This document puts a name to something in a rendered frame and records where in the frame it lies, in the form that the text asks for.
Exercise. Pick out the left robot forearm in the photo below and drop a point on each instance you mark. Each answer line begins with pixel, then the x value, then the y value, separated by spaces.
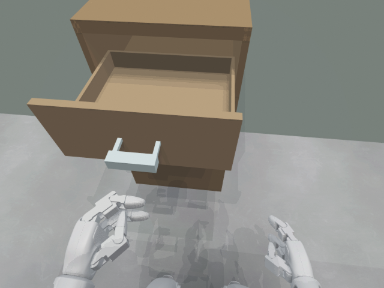
pixel 70 281

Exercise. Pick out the cabinet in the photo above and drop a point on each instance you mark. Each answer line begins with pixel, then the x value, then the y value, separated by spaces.
pixel 195 27

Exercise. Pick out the robot left hand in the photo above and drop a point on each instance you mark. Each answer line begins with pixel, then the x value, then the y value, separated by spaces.
pixel 82 257

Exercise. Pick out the drawer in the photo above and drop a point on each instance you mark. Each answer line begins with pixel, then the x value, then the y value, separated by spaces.
pixel 187 102

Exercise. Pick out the handle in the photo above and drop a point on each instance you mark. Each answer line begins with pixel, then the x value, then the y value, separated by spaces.
pixel 132 161

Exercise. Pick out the robot right hand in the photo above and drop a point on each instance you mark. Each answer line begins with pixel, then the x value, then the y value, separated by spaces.
pixel 292 259

